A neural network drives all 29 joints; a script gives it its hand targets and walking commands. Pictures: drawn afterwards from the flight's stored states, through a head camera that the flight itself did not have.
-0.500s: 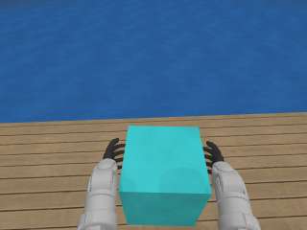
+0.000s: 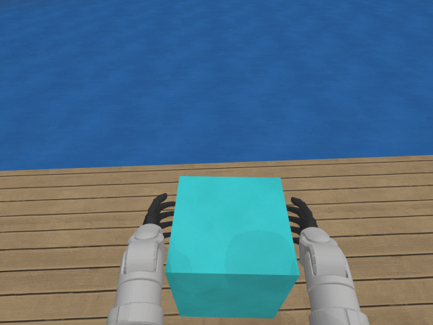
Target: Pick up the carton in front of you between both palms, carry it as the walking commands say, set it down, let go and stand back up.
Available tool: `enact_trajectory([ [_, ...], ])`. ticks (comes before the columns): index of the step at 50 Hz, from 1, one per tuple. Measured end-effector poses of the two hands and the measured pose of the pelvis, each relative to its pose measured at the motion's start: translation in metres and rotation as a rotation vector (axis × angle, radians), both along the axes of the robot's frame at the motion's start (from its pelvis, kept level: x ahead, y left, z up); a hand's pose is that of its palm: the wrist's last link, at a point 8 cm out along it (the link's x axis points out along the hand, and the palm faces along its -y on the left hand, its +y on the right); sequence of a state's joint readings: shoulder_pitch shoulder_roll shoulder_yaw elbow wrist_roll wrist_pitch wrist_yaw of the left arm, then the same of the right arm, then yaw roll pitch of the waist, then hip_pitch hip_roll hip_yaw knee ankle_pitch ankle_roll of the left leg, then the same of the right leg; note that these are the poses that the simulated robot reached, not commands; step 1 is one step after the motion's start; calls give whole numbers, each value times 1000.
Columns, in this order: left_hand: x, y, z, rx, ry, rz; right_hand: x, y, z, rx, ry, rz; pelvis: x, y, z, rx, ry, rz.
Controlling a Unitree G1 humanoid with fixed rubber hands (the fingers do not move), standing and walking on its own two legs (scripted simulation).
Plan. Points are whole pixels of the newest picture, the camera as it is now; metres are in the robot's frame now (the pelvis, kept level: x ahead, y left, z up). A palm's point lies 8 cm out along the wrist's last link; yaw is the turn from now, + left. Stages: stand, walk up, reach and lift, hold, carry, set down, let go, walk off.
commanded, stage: reach and lift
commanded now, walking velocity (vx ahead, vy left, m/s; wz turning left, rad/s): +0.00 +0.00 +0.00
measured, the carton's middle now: (228, 249) +0.30 +0.00 -0.05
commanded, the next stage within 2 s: hold in 0.38 s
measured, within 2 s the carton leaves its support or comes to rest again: neither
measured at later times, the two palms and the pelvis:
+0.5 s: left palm (148, 228) +0.29 +0.15 +0.05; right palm (309, 232) +0.28 -0.15 +0.05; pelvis +0.00 +0.00 +0.00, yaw +0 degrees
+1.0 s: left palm (148, 229) +0.28 +0.15 +0.06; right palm (311, 232) +0.28 -0.15 +0.05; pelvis -0.01 +0.00 +0.00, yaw +0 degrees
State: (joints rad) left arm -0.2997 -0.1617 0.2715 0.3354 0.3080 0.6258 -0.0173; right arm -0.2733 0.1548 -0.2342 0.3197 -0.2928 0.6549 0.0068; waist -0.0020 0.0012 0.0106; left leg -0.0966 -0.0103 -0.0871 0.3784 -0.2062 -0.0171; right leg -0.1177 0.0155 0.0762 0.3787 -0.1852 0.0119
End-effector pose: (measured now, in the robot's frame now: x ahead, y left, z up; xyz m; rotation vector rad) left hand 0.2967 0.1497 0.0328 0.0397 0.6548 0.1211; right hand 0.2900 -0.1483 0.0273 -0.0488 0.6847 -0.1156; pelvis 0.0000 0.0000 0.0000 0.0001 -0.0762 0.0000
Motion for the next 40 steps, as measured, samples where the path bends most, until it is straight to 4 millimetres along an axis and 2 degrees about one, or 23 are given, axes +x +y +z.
enact_trajectory([
  [19,-2,3,10,-4,-12,1,-2,3,11,1,-11,-4,1,3,1,-1,-27,0],
  [28,-10,4,26,3,-37,1,-9,4,26,4,-37,-1,0,4,2,-1,-51,-3],
  [40,-15,3,25,-2,-20,13,-13,3,23,18,-19,-4,-10,2,0,-1,-70,3],
])
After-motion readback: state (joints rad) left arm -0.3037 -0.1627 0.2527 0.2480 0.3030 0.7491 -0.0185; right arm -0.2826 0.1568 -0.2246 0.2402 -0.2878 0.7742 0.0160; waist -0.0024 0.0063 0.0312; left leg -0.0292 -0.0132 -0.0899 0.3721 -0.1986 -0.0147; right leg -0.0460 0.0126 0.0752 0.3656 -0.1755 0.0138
